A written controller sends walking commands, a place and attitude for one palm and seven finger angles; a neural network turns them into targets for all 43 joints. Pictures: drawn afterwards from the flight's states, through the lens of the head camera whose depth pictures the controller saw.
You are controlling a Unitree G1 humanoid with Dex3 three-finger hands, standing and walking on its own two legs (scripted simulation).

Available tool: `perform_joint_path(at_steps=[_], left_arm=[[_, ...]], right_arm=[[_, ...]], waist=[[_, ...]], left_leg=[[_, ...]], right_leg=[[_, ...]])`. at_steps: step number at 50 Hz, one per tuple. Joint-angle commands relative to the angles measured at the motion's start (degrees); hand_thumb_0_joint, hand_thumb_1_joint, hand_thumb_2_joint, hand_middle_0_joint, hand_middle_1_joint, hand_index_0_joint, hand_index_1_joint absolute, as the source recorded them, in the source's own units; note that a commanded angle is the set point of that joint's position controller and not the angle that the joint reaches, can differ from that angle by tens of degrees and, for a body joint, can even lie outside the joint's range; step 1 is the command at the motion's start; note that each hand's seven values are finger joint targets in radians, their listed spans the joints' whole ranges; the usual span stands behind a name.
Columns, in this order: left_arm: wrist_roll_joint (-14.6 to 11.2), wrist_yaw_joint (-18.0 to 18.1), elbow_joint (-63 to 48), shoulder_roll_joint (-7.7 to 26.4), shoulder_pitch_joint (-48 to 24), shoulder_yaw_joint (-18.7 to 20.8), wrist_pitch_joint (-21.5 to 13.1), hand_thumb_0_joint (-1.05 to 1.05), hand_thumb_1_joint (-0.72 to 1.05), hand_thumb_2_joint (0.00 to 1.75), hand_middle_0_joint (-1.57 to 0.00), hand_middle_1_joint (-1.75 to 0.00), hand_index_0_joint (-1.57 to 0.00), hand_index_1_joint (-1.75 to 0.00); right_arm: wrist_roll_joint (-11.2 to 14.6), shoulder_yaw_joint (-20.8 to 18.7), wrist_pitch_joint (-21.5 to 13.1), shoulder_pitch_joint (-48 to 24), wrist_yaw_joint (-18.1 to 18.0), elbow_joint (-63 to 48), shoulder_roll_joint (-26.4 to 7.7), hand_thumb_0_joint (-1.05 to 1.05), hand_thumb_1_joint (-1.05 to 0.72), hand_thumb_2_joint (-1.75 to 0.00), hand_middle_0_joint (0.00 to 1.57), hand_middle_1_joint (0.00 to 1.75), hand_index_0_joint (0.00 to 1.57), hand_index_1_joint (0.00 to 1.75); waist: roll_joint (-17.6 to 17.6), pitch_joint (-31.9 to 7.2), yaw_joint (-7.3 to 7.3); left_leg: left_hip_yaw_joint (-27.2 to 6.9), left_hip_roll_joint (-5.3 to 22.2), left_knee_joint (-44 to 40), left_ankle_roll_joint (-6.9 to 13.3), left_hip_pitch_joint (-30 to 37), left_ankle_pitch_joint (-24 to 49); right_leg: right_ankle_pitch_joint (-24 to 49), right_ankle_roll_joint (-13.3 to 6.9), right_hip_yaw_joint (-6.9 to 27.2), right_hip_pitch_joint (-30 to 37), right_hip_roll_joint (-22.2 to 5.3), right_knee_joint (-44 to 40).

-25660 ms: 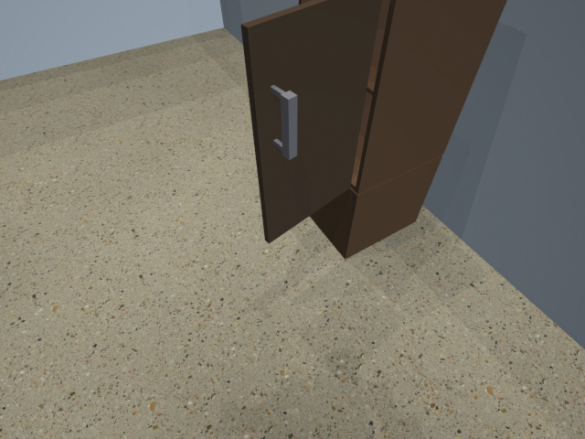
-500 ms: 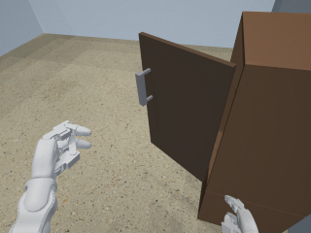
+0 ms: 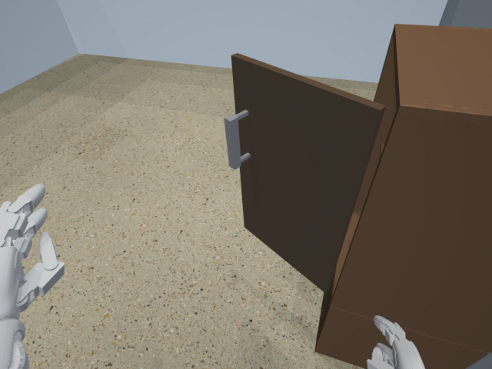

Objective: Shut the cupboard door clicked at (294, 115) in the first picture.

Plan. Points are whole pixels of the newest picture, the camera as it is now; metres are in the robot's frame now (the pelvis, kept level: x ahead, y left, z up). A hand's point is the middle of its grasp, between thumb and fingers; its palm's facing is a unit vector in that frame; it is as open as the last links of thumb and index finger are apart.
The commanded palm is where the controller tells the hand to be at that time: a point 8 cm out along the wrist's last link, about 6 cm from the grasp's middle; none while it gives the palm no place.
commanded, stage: draw the hand back to the body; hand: left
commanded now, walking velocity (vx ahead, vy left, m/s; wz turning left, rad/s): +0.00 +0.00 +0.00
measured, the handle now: (239, 139) +0.61 +0.10 +0.06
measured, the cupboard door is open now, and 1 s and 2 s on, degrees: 62 62 62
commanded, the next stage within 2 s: step back with the hand held close in 0.16 s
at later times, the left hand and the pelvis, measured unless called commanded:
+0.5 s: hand (62, 257) +0.20 +0.27 +0.16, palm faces +0.40 -0.79 -0.46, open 7.4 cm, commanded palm +0.14 +0.30 +0.17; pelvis +0.00 +0.01 +0.00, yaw -1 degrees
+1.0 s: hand (21, 291) +0.15 +0.29 +0.15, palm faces +0.42 -0.78 -0.46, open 7.4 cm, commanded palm +0.09 +0.32 +0.17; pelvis -0.06 +0.03 -0.02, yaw -2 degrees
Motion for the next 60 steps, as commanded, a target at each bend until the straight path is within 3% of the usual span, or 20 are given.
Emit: perform_joint_path(at_steps=[1,2,6,12,14,15,16,19,26,27,30,34,41,42,44,47,53,55,57,60], left_arm=[[0.39,1.0,-14.31,12.77,-6.96,7.09,-4.1,0.0,0.9,0.9,-0.2,-0.3,-0.2,-0.3],[0.25,1.08,-13.82,14.11,-6.12,8.53,-3.92,0.0,0.9,0.9,-0.2,-0.3,-0.2,-0.3],[0.23,0.71,-13.65,12.59,-5.74,7.69,-3.79,0.0,0.9,0.9,-0.2,-0.3,-0.2,-0.3],[-0.14,0.2,-11.99,12.38,-3.8,7.87,-3.5,0.0,0.9,0.9,-0.2,-0.3,-0.2,-0.3],[-0.17,0.12,-12.66,11.97,-4.52,7.3,-3.52,0.0,0.9,0.9,-0.2,-0.3,-0.2,-0.3],[0.32,0.79,-17.77,19.33,-11.34,14.61,-6.02,0.0,0.9,0.9,-0.2,-0.3,-0.2,-0.3],[-0.01,0.61,-12.56,15.29,-5.11,11.59,-6.4,0.0,0.9,0.9,-0.2,-0.3,-0.2,-0.3],[0.18,0.44,-11.32,13.09,-0.83,9.32,-7.28,0.0,0.9,0.9,-0.2,-0.3,-0.2,-0.3],[0.32,1.47,-15.32,16.14,1.31,11.59,-7.69,0.0,0.9,0.9,-0.2,-0.3,-0.2,-0.3],[0.32,1.61,-15.76,17.75,1.67,13.27,-7.65,0.0,0.9,0.9,-0.2,-0.3,-0.2,-0.3],[0.34,1.74,-16.91,17.28,3.34,13.34,-7.86,0.0,0.9,0.9,-0.2,-0.3,-0.2,-0.3],[0.53,1.88,-17.24,16.71,4.34,13.41,-8.19,0.0,0.9,0.9,-0.2,-0.3,-0.2,-0.3],[1.82,2.46,-17.72,15.85,2.06,13.37,-9.57,0.0,0.9,0.9,-0.2,-0.3,-0.2,-0.3],[2.2,2.57,-18.29,17.07,1.55,14.7,-9.91,0.0,0.9,0.9,-0.2,-0.3,-0.2,-0.3],[2.5,2.63,-18.53,15.94,1.04,13.86,-10.49,0.0,0.9,0.9,-0.2,-0.3,-0.2,-0.3],[3.23,2.79,-20.05,17.22,-0.53,15.36,-11.42,0.0,0.9,0.9,-0.2,-0.3,-0.2,-0.3],[3.55,2.59,-19.05,14.7,-1.41,13.62,-12.09,0.0,0.9,0.9,-0.2,-0.3,-0.2,-0.3],[3.85,2.72,-19.44,15.16,-2.16,14.13,-12.53,0.0,0.9,0.9,-0.2,-0.3,-0.2,-0.3],[4.11,2.71,-19.59,16.45,-2.43,15.48,-12.81,0.0,0.9,0.9,-0.2,-0.3,-0.2,-0.3],[3.95,2.49,-19.25,15.22,-2.2,14.7,-13.11,0.0,0.9,0.9,-0.2,-0.3,-0.2,-0.3]], right_arm=[[0.07,-1.45,-3.64,-7.81,-0.6,-9.48,-5.25,0.0,-0.9,-0.9,0.2,0.3,0.2,0.3],[-0.06,-1.51,-3.72,-7.72,-0.66,-9.23,-5.49,0.0,-0.9,-0.9,0.2,0.3,0.2,0.3],[-0.07,-1.26,-3.57,-7.79,-0.28,-9.42,-5.04,0.0,-0.9,-0.9,0.2,0.3,0.2,0.3],[-0.11,-1.55,-3.04,-7.72,0.01,-9.55,-5.39,0.0,-0.9,-0.9,0.2,0.3,0.2,0.3],[-0.06,-1.59,-2.87,-7.77,-0.05,-9.91,-5.28,0.0,-0.9,-0.9,0.2,0.3,0.2,0.3],[0.42,-2.46,-1.78,-7.57,-0.11,-12.03,-7.21,0.0,-0.9,-0.9,0.2,0.3,0.2,0.3],[0.1,-2.39,-1.05,-6.78,-0.43,-10.63,-6.43,0.0,-0.9,-0.9,0.2,0.3,0.2,0.3],[0.01,-2.95,0.49,-6.36,-0.27,-10.96,-6.5,0.0,-0.9,-0.9,0.2,0.3,0.2,0.3],[0.53,-3.83,2.94,-6.23,-1.52,-13.07,-7.13,0.0,-0.9,-0.9,0.2,0.3,0.2,0.3],[0.35,-3.92,3.1,-6.56,-1.72,-13.26,-7.33,0.0,-0.9,-0.9,0.2,0.3,0.2,0.3],[0.48,-4.07,3.54,-5.98,-1.83,-14.26,-7.11,0.0,-0.9,-0.9,0.2,0.3,0.2,0.3],[0.28,-4.18,3.49,-5.51,-1.82,-14.73,-7.45,0.0,-0.9,-0.9,0.2,0.3,0.2,0.3],[0.16,-4.2,2.34,-4.48,-1.91,-15.02,-7.96,0.0,-0.9,-0.9,0.2,0.3,0.2,0.3],[-0.07,-4.34,2.01,-4.65,-2.01,-14.88,-8.26,0.0,-0.9,-0.9,0.2,0.3,0.2,0.3],[-0.09,-4.09,1.46,-4.28,-2.03,-15.02,-7.98,0.0,-0.9,-0.9,0.2,0.3,0.2,0.3],[-0.52,-4.32,0.42,-4.14,-2.13,-14.6,-8.37,0.0,-0.9,-0.9,0.2,0.3,0.2,0.3],[-0.61,-4.24,-0.37,-2.96,-1.73,-13.88,-7.88,0.0,-0.9,-0.9,0.2,0.3,0.2,0.3],[-0.93,-4.29,-0.48,-3.06,-1.63,-13.67,-8.26,0.0,-0.9,-0.9,0.2,0.3,0.2,0.3],[-1.08,-4.56,-0.67,-3.42,-1.56,-13.39,-8.34,0.0,-0.9,-0.9,0.2,0.3,0.2,0.3],[-1.11,-4.51,-0.49,-3.31,-1.38,-13.19,-7.9,0.0,-0.9,-0.9,0.2,0.3,0.2,0.3]], waist=[[0.21,-2.82,-0.78],[-0.47,-3.27,-0.43],[1.63,-1.77,-0.55],[-2.22,-1.78,-0.47],[-1.69,-2.4,-0.6],[0.25,-1.43,-2.51],[-1.78,-2.13,-2.89],[-3.98,-5.66,-3.25],[-3.2,-9.85,-3.38],[-2.91,-10.2,-3.13],[-2.37,-10.64,-3.24],[-1.96,-9.12,-3.37],[-0.85,-5.28,-3.99],[-0.76,-5.2,-3.78],[0.1,-4.45,-4.01],[0.81,-4.86,-3.85],[-1.15,-3.87,-4.2],[0.52,-2.96,-4.26],[-0.13,-3.22,-4.04],[-0.65,-3.54,-4.24]], left_leg=[[-4.14,4.72,-4.54,-2.8,-0.8,9.48],[-3.98,4.69,-4.34,-2.79,-1.25,9.99],[-4.1,4.93,-4.6,-3.38,-1.35,11.59],[-3.75,5.02,-4.48,-3.02,-1.64,11.85],[-3.66,5.02,-4.41,-2.95,-1.01,11.95],[-5.69,6.53,-1.9,-0.84,-6.68,6.37],[-5.96,6.3,-0.21,-0.79,-5.97,5.69],[-5.61,6.65,2.36,-1.21,-5.74,8.73],[-6.67,9.16,1.5,-1.31,-8.16,20.25],[-6.87,9.47,1.2,-1.26,-9.06,20.87],[-7.67,10.51,0.76,-0.95,-11.34,20.9],[-9.26,11.6,-0.85,-0.13,-17.03,13.7],[-12.0,12.02,-3.96,2.04,-30.52,-11.36],[-12.73,12.17,-4.85,2.28,-32.58,-14.1],[-13.72,12.68,-5.98,2.75,-35.3,-18.63],[-15.35,13.57,-7.48,3.29,-37.93,-21.11],[-14.88,13.1,-5.45,3.11,-40.24,-24.63],[-15.74,13.79,-6.17,3.45,-42.14,-26.03],[-16.61,14.44,-6.6,3.66,-43.5,-26.08],[-15.88,14.57,-5.1,3.73,-44.66,-26.0]], right_leg=[[5.72,-0.21,2.92,-0.32,-1.76,-3.22],[6.41,-0.27,3.16,0.45,-1.69,-3.53],[7.29,-0.4,2.97,0.09,-1.61,-3.21],[7.7,-0.31,3.07,0.45,-1.56,-3.8],[7.84,-0.15,3.06,0.15,-1.72,-3.49],[10.45,-0.38,9.67,-2.18,-5.17,-4.06],[10.14,-1.08,10.41,-3.91,-7.37,-4.35],[13.53,-1.47,11.03,-5.17,-9.37,-2.23],[21.04,0.25,8.04,-3.49,-6.73,5.84],[21.41,0.51,7.77,-2.91,-6.43,6.64],[20.12,0.82,7.85,-2.21,-5.46,8.8],[15.38,1.02,8.44,-1.47,-4.67,10.09],[7.19,0.83,10.4,1.28,-4.27,11.82],[6.2,0.95,10.1,2.62,-3.97,12.2],[4.52,1.02,9.89,3.11,-3.49,13.64],[5.45,1.43,8.98,5.45,-2.35,15.95],[2.82,0.75,10.07,4.68,-3.08,16.49],[2.49,0.68,10.17,4.68,-2.72,17.75],[3.29,0.88,9.7,5.77,-2.13,19.06],[3.96,0.54,10.7,5.87,-2.7,19.97]])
